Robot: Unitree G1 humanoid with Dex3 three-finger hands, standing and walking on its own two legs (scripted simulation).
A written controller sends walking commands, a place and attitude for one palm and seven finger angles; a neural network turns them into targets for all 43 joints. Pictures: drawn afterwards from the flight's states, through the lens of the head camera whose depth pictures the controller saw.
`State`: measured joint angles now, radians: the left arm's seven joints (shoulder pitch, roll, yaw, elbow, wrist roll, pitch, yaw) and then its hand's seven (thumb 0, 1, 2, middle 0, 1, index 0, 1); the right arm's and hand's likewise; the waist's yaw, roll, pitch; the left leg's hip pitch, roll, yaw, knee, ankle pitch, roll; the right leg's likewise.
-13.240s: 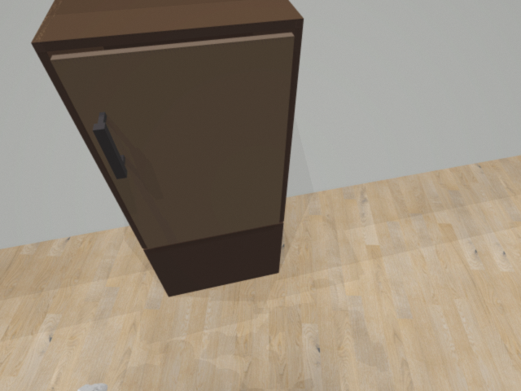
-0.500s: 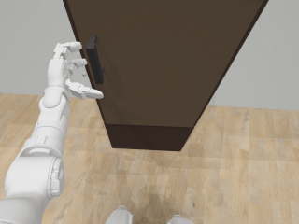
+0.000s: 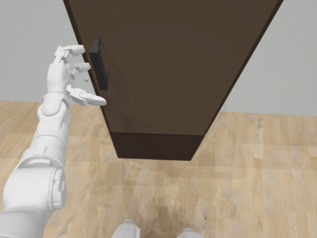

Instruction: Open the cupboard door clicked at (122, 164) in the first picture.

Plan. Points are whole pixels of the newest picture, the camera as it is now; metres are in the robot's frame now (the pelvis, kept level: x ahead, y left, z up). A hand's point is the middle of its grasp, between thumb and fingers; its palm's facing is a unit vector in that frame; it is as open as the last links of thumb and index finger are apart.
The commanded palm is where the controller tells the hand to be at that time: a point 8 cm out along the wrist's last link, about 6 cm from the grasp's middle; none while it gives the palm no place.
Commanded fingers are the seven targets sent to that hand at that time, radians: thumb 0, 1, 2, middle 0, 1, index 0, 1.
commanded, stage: move the hooked fingers beside the handle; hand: left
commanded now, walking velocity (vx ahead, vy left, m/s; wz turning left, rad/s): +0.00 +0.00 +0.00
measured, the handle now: (101, 64) +0.52 +0.16 +0.11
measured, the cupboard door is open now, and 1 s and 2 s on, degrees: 1 2 2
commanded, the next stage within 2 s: none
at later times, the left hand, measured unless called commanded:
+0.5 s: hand (84, 83) +0.46 +0.20 +0.10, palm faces +0.05 -1.00 -0.01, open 14.8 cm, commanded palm +0.45 +0.22 +0.10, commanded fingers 0.00 -0.50 0.30 -0.30 -1.20 -0.30 -1.20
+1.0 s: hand (80, 80) +0.47 +0.20 +0.10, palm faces +0.01 -1.00 +0.00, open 14.3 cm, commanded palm +0.45 +0.25 +0.10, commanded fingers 0.00 -0.50 0.30 -0.30 -1.20 -0.30 -1.20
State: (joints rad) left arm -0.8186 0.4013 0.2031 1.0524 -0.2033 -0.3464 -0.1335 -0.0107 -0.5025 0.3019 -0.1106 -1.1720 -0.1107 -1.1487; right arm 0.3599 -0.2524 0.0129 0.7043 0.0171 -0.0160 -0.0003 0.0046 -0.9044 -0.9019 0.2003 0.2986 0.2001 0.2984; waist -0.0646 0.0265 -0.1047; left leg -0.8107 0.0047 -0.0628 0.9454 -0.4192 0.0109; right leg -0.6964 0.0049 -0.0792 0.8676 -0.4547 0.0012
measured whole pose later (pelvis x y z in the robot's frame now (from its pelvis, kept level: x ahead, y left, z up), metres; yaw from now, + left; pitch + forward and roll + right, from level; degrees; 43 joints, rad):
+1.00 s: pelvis +0.00 -0.01 +0.00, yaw -3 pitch +16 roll -3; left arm -0.74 0.51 0.38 1.06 -0.19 -0.35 -0.31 -0.01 -0.50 0.30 -0.24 -1.19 -0.24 -1.18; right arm 0.36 -0.27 0.03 0.66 0.04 0.04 -0.05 0.00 -0.90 -0.90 0.20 0.30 0.20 0.30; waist -0.11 0.02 -0.11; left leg -0.78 0.04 -0.02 0.92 -0.42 0.00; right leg -0.69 0.03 -0.04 0.85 -0.44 -0.01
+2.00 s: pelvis +0.00 +0.01 +0.00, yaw -4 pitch +16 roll -3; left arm -0.72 0.55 0.44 1.05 -0.18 -0.32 -0.36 -0.01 -0.50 0.30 -0.30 -1.20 -0.30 -1.20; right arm 0.39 -0.26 0.05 0.60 0.03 0.07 -0.04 0.00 -0.90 -0.90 0.20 0.30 0.20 0.30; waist -0.12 0.02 -0.12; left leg -0.79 0.04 0.00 0.93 -0.42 0.02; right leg -0.71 0.04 -0.01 0.85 -0.43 0.01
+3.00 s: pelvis +0.00 -0.01 +0.00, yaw -2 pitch +15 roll -3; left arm -0.74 0.46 0.32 1.02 -0.20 -0.33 -0.25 -0.01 -0.50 0.30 -0.21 -1.19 -0.24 -1.18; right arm 0.37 -0.26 0.02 0.65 0.03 0.04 -0.03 0.01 -0.90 -0.90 0.20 0.30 0.20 0.30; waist -0.09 0.02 -0.12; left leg -0.78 0.03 -0.04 0.93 -0.41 0.00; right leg -0.69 0.03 -0.05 0.86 -0.44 0.00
